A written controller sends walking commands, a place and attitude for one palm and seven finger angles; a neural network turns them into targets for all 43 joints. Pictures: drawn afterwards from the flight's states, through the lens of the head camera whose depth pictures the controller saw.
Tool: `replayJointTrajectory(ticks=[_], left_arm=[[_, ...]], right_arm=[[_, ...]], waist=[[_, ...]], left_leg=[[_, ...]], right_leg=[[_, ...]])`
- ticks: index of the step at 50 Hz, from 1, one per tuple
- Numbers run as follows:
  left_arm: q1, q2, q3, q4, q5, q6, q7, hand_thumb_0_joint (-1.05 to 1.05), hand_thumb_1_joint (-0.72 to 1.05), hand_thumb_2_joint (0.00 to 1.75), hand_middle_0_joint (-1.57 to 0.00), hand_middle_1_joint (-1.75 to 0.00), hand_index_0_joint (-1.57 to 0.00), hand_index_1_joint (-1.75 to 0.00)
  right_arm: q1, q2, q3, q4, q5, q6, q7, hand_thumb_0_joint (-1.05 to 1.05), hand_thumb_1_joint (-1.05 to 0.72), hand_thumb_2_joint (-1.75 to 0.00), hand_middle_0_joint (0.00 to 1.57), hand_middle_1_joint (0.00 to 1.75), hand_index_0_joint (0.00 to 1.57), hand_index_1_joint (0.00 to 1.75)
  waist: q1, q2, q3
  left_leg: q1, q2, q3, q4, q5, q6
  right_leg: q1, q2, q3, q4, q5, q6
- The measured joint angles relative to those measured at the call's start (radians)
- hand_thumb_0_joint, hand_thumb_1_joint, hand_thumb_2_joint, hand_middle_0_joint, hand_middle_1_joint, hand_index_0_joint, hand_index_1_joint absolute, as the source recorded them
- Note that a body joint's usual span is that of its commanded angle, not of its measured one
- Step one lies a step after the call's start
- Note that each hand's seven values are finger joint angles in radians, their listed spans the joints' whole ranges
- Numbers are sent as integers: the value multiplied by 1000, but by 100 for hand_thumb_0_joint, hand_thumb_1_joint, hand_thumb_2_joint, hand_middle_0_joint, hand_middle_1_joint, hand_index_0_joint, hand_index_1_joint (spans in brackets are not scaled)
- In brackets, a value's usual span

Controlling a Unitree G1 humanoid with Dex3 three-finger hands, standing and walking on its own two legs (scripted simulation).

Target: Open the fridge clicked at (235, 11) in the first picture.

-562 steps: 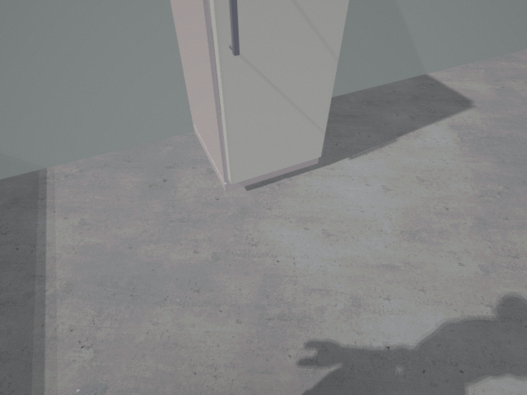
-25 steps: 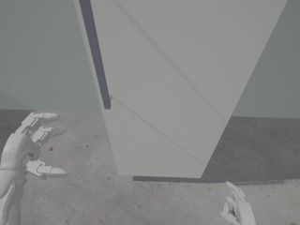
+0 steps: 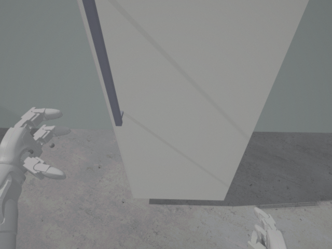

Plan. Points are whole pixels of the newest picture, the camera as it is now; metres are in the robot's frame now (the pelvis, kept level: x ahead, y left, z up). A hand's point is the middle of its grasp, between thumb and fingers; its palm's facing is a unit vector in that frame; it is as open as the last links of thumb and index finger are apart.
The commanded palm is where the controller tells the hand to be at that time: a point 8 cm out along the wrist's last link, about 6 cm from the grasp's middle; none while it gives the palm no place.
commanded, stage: raise the hand to about handle height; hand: left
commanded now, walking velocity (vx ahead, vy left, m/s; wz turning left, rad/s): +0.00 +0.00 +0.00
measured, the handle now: (108, 67) +0.51 +0.22 +0.20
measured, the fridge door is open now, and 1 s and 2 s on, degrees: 0 0 0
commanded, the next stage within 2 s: move the hooked fingers beside the handle in 0.32 s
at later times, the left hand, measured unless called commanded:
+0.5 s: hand (58, 144) +0.28 +0.26 +0.15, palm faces +0.11 -0.99 -0.03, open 14.0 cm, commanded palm +0.26 +0.31 +0.15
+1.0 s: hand (69, 124) +0.35 +0.27 +0.14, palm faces +0.09 -1.00 +0.00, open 14.0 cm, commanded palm +0.32 +0.32 +0.15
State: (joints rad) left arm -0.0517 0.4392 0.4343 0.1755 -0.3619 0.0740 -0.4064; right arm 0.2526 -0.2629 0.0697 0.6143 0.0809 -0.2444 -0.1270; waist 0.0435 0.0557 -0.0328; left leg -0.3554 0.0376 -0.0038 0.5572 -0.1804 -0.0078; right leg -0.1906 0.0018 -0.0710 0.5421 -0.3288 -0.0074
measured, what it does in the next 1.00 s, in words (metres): stands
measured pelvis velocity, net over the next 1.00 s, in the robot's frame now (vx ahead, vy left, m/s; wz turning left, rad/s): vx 0.01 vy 0.00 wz -0.02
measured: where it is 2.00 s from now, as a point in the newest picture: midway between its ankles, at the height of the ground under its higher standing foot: outside the picture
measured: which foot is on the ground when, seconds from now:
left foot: down 0.00-1.00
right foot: down 0.00-1.00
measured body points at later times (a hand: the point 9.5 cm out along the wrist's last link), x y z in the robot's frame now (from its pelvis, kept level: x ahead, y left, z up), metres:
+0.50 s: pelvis +0.01 -0.01 +0.00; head -0.01 -0.02 +0.45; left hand +0.27 +0.32 +0.15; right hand +0.19 -0.24 -0.07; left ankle +0.07 +0.12 -0.73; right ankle -0.02 -0.11 -0.73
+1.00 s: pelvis +0.01 +0.00 +0.00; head +0.01 -0.01 +0.45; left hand +0.34 +0.33 +0.14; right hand +0.15 -0.25 -0.09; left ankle +0.07 +0.12 -0.73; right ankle -0.02 -0.11 -0.73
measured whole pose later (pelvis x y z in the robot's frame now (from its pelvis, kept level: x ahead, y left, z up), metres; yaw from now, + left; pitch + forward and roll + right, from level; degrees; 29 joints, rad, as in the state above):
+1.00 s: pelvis +0.01 +0.00 +0.00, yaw -1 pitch +2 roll -1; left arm -0.28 0.46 0.44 0.46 -0.30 0.01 -0.39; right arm 0.29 -0.27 0.05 0.62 0.08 -0.17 -0.13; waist 0.01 0.04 -0.04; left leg -0.42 0.05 0.01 0.60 -0.21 -0.01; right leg -0.26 0.01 -0.05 0.58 -0.35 -0.01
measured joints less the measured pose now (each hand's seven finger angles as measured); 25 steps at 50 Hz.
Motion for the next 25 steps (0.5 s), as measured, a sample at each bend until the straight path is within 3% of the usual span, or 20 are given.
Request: replayJointTrajectory(ticks=[10, 25], left_arm=[[14, -30, 2, -18, 12, -27, 18, -1, -50, 30, -31, -120, -30, -120], [2, -28, -1, 1, 8, -14, 12, -1, -50, 30, -31, -120, -30, -120]], right_arm=[[-6, 4, -6, 4, -5, 4, -4, 1, -90, -90, 20, 30, 20, 30], [-13, 6, -7, 0, -1, 17, -4, 1, -90, -90, 20, 30, 20, 30]], waist=[[6, -8, 6], [8, -2, -4]], left_leg=[[13, 4, 0, -3, -4, -6], [13, 6, -1, -3, -9, -11]], right_leg=[[11, 5, 1, 0, -6, -6], [9, 6, 0, 5, -13, -10]])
